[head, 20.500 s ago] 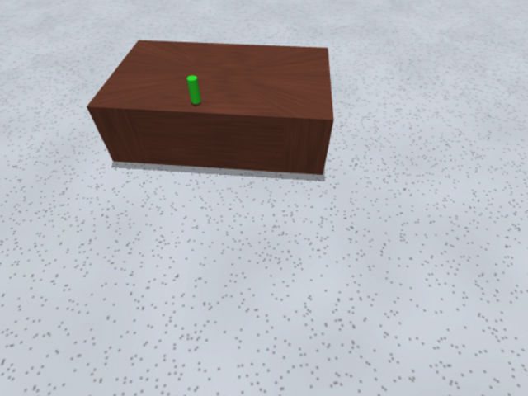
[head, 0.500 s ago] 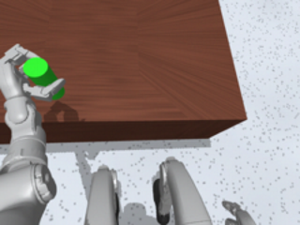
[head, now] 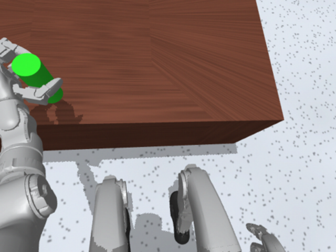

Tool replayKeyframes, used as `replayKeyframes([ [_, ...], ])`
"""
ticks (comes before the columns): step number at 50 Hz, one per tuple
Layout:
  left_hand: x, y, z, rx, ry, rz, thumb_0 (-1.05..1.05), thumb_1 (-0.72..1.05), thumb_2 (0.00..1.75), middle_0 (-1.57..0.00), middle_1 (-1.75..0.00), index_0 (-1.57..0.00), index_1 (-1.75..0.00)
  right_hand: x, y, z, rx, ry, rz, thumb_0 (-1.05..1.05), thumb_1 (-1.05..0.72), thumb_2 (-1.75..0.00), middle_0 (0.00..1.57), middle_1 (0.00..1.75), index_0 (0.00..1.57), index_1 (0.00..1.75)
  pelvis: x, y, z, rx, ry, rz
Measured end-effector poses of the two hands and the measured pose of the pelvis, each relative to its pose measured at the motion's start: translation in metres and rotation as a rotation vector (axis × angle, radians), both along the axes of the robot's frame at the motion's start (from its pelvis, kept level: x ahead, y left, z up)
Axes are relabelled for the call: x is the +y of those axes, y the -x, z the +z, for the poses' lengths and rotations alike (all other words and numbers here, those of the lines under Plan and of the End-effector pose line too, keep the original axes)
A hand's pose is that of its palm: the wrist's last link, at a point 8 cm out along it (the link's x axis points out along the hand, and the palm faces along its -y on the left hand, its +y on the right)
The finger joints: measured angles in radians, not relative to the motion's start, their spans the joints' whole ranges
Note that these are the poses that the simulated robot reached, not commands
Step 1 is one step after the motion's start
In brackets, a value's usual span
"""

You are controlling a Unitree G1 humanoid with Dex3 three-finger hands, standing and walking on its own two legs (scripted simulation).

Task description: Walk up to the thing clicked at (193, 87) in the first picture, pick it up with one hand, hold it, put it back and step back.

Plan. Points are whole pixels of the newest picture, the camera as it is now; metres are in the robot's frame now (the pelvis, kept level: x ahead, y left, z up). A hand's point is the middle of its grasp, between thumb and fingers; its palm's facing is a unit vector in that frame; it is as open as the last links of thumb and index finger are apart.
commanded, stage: lower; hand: left
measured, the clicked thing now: (41, 81) +0.49 +0.24 -0.01
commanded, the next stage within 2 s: loosen in 1.06 s
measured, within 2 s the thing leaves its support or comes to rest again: rests again in 0.92 s
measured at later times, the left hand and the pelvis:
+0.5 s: hand (41, 81) +0.51 +0.26 -0.05, palm faces +0.30 -0.95 -0.01, open 8.8 cm; pelvis -0.02 +0.00 -0.06, yaw +0 degrees
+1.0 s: hand (47, 84) +0.52 +0.25 -0.08, palm faces +0.29 -0.96 -0.01, open 8.8 cm; pelvis -0.02 +0.00 -0.08, yaw +0 degrees
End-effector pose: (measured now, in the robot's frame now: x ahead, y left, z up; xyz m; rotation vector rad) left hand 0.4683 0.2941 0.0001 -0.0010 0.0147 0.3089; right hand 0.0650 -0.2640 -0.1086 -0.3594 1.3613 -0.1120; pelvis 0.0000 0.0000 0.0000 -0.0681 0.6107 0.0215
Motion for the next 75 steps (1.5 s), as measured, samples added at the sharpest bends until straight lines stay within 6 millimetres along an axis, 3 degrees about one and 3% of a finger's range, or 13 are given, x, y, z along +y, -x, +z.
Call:
replayKeyframes([
  [7, 0.002, -0.003, -0.022, -0.015, -0.011, -0.007, -0.02, -0.53, 1.08, -0.98, -1.38, -1.0, -1.38, -0.003, 0.006, -0.021, 0.018, 0.011, 0.007, 0.0, -0.93, -0.9, 0.2, 0.3, 0.2, 0.3, -0.001, 0.005, -0.022, 0.009, 0.001, -0.002],
  [27, 0.007, -0.006, -0.054, -0.009, -0.011, -0.008, -0.02, -0.53, 1.08, -0.98, -1.38, -1.0, -1.38, -0.003, 0.028, -0.059, 0.045, 0.023, 0.0, 0.0, -0.93, -0.9, 0.2, 0.3, 0.2, 0.3, 0.0, 0.018, -0.062, 0.002, 0.005, -0.005],
  [50, 0.006, -0.015, -0.081, 0.001, -0.007, -0.019, -0.02, -0.53, 1.08, -0.99, -1.37, -1.0, -1.37, 0.0, 0.035, -0.08, 0.081, 0.024, 0.007, 0.0, -0.92, -0.9, 0.21, 0.3, 0.2, 0.3, 0.004, 0.019, -0.084, 0.014, 0.011, 0.003],
  [61, 0.008, -0.018, -0.082, -0.015, -0.008, -0.019, -0.02, -0.53, 1.07, -0.99, -1.36, -1.01, -1.36, -0.004, 0.03, -0.089, 0.077, 0.031, 0.012, 0.0, -0.92, -0.9, 0.2, 0.3, 0.2, 0.3, 0.003, 0.019, -0.093, 0.013, 0.011, 0.002],
  [70, 0.012, -0.016, -0.085, -0.013, -0.001, -0.026, -0.01, -0.42, 0.85, -1.04, -1.17, -1.05, -1.16, -0.004, 0.026, -0.086, 0.064, 0.042, 0.017, 0.0, -0.93, -0.89, 0.2, 0.3, 0.2, 0.3, 0.005, 0.019, -0.093, 0.011, 0.015, 0.004],
  [75, 0.011, -0.014, -0.087, -0.004, -0.002, -0.038, -0.01, -0.35, 0.7, -0.97, -0.97, -0.98, -0.97, -0.002, 0.025, -0.085, 0.062, 0.043, 0.021, 0.0, -0.93, -0.89, 0.21, 0.3, 0.2, 0.3, 0.007, 0.02, -0.093, 0.01, 0.017, 0.006],
])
